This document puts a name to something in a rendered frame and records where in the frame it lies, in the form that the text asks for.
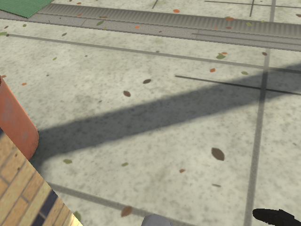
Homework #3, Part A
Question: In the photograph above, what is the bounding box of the right robot hand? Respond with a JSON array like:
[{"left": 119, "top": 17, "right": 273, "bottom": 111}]
[{"left": 252, "top": 208, "right": 301, "bottom": 226}]

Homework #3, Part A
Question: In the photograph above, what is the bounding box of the robot left thigh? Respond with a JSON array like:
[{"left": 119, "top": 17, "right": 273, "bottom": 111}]
[{"left": 141, "top": 214, "right": 174, "bottom": 226}]

